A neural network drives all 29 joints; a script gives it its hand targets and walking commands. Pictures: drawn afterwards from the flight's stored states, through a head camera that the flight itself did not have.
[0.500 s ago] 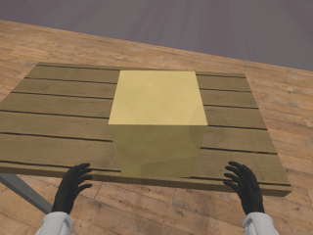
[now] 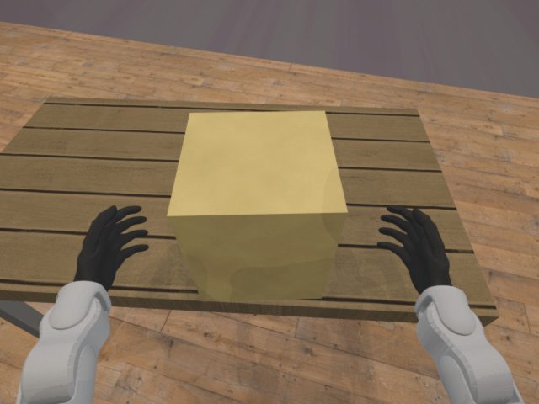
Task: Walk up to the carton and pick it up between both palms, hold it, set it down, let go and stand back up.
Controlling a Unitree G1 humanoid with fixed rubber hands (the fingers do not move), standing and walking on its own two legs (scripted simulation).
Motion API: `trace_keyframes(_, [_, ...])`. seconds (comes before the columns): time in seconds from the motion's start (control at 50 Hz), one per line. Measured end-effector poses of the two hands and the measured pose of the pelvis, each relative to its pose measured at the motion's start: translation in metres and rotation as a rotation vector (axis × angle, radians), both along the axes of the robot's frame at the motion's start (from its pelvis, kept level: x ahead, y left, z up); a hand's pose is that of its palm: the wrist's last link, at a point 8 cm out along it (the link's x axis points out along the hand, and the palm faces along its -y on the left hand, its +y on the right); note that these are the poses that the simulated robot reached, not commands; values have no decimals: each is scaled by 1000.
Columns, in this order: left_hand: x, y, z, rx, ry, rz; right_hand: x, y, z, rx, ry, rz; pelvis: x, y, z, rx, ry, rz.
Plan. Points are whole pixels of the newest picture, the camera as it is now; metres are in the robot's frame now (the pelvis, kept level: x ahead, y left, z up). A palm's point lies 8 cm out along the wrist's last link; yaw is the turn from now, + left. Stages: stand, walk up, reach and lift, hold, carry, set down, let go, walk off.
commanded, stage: reach and lift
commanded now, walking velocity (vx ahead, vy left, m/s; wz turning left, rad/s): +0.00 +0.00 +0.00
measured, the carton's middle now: (259, 211) +0.39 +0.06 +0.05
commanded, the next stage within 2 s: none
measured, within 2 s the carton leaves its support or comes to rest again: neither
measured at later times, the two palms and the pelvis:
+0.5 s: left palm (85, 203) +0.30 +0.27 +0.17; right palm (423, 202) +0.33 -0.16 +0.15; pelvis -0.02 +0.00 +0.00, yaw +0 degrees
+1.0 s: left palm (77, 130) +0.36 +0.27 +0.23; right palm (421, 132) +0.40 -0.15 +0.21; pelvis -0.01 +0.00 +0.00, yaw +2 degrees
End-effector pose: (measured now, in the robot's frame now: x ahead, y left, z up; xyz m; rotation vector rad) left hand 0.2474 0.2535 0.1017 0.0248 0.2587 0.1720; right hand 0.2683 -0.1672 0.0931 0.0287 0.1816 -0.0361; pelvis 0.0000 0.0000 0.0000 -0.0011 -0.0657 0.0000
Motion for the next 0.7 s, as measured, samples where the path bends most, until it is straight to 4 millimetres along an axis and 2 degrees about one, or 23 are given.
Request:
trace_keyframes(0.12, [11, 2, 18, -5, -35, -4, 15, 6, 20, -5, -37, 24, -5, -3, 0, -1, -12, 6])
trace_keyframes(0.28, [29, 4, 34, -23, -17, 1, 32, 2, 33, -11, -4, 6, -14, -2, -1, 0, -10, 5])
trace_keyframes(0.42, [46, 6, 56, -20, -31, 0, 50, 8, 57, -1, -36, 26, -19, 1, -2, 1, 2, 4])
trace_keyframes(0.7, [77, 16, 86, -13, -38, 26, 94, 15, 82, -7, -12, 53, -16, 0, -2, -6, 41, 23])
